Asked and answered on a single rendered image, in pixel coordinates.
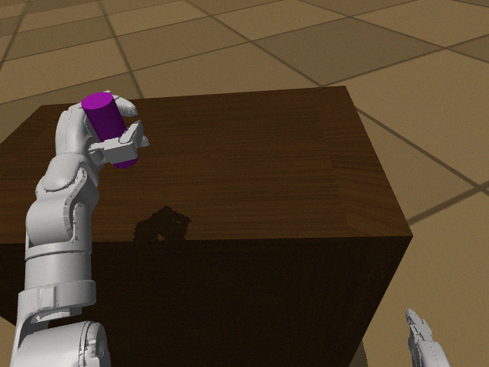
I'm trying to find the can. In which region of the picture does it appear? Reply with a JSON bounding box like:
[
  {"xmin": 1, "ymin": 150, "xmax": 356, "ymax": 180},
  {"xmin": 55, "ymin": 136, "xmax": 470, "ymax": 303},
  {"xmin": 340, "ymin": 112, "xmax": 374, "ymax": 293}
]
[{"xmin": 81, "ymin": 92, "xmax": 139, "ymax": 168}]

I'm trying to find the left robot hand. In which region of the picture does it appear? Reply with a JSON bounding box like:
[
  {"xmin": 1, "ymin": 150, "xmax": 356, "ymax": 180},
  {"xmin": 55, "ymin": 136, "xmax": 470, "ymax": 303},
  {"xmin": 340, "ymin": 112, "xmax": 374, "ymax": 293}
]
[{"xmin": 55, "ymin": 90, "xmax": 150, "ymax": 173}]

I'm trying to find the left robot arm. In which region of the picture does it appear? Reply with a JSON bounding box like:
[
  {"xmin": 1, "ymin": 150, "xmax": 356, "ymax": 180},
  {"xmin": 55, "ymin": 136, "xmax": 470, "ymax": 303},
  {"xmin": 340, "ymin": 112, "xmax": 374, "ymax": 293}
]
[{"xmin": 9, "ymin": 153, "xmax": 111, "ymax": 367}]

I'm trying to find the right robot hand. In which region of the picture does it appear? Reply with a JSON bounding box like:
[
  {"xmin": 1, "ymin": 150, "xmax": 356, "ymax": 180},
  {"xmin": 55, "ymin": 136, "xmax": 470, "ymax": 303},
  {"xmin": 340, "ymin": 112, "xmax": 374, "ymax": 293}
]
[{"xmin": 406, "ymin": 309, "xmax": 451, "ymax": 367}]

